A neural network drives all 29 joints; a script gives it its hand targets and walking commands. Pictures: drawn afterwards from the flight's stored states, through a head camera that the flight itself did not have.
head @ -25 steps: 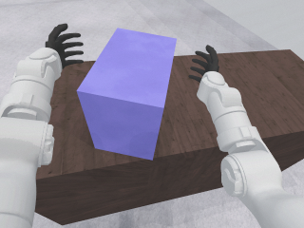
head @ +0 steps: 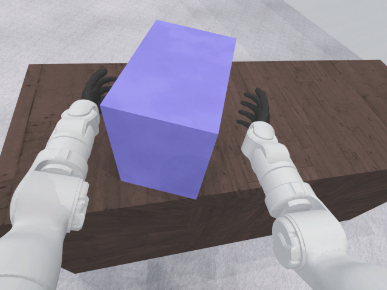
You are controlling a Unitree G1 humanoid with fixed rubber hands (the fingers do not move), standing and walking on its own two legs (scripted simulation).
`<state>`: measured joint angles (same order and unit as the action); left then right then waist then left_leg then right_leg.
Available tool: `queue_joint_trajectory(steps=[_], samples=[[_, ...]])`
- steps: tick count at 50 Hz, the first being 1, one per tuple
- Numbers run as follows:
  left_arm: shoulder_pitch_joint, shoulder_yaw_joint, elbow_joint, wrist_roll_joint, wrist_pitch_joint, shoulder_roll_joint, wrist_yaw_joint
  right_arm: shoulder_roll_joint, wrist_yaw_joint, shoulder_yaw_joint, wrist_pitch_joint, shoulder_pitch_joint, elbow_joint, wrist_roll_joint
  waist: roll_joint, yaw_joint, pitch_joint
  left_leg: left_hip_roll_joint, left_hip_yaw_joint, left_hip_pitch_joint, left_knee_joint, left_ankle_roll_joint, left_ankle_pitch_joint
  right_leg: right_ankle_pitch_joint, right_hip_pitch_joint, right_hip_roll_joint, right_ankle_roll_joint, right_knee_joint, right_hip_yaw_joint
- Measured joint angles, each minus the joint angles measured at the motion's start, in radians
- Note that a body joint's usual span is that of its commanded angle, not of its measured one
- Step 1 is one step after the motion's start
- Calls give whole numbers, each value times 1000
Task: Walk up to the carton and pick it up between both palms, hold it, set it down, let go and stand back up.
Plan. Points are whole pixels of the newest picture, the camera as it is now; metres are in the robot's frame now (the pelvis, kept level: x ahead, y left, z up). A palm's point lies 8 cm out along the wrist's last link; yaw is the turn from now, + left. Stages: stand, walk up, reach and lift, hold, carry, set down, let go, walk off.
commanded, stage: reach and lift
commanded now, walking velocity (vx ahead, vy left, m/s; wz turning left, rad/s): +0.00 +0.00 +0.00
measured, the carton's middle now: (176, 112) +0.50 -0.01 +0.05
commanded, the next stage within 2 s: none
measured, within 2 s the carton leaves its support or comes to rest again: neither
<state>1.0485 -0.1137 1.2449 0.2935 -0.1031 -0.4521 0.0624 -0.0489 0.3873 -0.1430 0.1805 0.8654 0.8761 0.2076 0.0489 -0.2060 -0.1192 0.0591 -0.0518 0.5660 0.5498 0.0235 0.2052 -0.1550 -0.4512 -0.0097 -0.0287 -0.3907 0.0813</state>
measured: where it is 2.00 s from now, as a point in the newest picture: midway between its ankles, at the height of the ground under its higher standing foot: outside the picture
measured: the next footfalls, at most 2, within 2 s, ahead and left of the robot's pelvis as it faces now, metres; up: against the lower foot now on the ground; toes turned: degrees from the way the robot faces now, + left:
none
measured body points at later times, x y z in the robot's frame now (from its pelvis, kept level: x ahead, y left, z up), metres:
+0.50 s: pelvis +0.00 +0.02 -0.01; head +0.08 +0.06 +0.43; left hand +0.50 +0.15 +0.07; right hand +0.42 -0.16 +0.08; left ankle +0.03 +0.09 -0.73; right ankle +0.01 -0.15 -0.73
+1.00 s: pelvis +0.00 +0.02 +0.00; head +0.08 +0.08 +0.44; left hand +0.50 +0.14 +0.08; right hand +0.42 -0.14 +0.08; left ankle +0.03 +0.09 -0.73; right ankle +0.01 -0.15 -0.73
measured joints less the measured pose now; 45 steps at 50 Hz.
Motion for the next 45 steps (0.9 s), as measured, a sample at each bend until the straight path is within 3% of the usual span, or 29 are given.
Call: queue_joint_trajectory(steps=[12,26,34,45], samples=[[-21,32,-17,-50,58,64,-12,-14,-19,-19,-114,-28,44,-36,-17,7,-39,7,-9,112,59,10,23,-5,-107,3,-9,-37,-12],[3,51,-10,-87,65,110,-20,-18,-23,-44,-166,5,89,-61,-38,34,-21,2,-18,107,74,24,34,-5,-98,-3,-22,-37,-21],[20,95,-6,-153,72,154,-24,-59,-7,-130,-204,32,129,-133,-36,42,-12,1,-13,105,75,25,32,2,-88,-3,-24,-27,-16],[44,172,28,-254,106,179,-13,-80,-52,-260,-259,52,170,-257,-18,43,6,-3,-13,84,58,28,22,15,-63,-6,-27,-4,-16]])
